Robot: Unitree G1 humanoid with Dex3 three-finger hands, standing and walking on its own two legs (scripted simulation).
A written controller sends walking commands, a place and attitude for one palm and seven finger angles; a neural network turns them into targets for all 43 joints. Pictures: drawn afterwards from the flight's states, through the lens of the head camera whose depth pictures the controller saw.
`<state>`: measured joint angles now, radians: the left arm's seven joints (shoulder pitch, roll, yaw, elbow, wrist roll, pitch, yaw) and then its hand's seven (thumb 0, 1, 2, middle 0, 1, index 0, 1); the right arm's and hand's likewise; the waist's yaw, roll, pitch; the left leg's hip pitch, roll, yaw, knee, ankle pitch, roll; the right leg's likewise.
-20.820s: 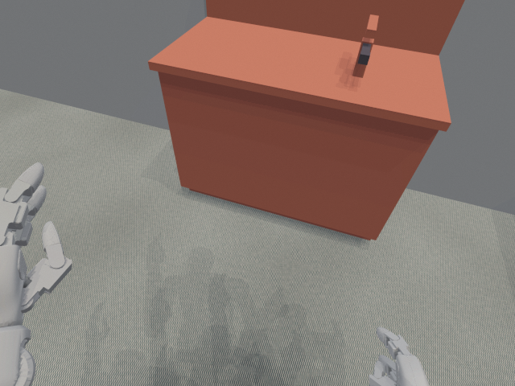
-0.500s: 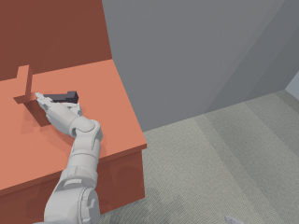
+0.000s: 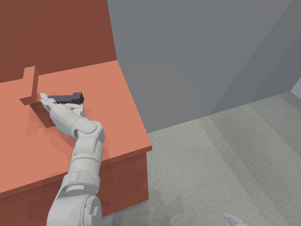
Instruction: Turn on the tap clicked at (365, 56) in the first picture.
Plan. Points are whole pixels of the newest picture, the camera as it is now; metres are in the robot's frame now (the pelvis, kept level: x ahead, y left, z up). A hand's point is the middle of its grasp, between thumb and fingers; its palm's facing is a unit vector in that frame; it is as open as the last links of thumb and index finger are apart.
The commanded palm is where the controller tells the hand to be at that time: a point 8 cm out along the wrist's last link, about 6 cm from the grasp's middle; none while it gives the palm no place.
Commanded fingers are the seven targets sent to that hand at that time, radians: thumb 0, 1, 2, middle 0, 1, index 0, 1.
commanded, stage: lift the hand up off the lever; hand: left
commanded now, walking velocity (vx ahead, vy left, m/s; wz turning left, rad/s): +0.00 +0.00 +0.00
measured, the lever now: (77, 99) +0.44 +0.24 +0.10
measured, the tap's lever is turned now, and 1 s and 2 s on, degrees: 72 72 72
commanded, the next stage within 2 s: draw the hand back beside the body in 1.76 s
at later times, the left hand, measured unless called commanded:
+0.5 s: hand (78, 104) +0.40 +0.21 +0.12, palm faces +0.84 -0.54 -0.07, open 7.8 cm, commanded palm +0.34 +0.23 +0.14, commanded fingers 0.00 0.90 0.90 -0.15 -0.15 -0.15 -0.15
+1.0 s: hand (72, 99) +0.39 +0.22 +0.15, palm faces +0.84 -0.54 -0.05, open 7.8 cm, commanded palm +0.33 +0.23 +0.16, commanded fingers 0.00 0.90 0.90 -0.15 -0.15 -0.15 -0.15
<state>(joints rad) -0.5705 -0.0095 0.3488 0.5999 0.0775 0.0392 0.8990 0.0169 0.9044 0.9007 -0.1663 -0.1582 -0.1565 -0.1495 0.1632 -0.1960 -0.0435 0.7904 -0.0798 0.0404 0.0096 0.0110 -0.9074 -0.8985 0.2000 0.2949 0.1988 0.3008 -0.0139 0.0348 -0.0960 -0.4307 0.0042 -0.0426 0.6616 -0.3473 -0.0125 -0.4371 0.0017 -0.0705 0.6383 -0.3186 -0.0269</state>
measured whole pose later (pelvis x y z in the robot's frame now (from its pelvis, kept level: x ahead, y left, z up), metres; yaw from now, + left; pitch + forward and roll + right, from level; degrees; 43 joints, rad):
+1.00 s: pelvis +0.01 -0.01 +0.01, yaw +1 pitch +2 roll +0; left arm -0.47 0.00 0.27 0.32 0.02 0.25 0.83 0.02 0.90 0.90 -0.15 -0.15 -0.16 -0.15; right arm 0.10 -0.19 -0.03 0.79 -0.04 0.03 -0.02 0.01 -0.91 -0.90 0.20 0.29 0.20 0.30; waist 0.04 0.04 -0.06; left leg -0.26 0.01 -0.05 0.52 -0.30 -0.02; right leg -0.27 0.00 -0.08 0.53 -0.29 -0.04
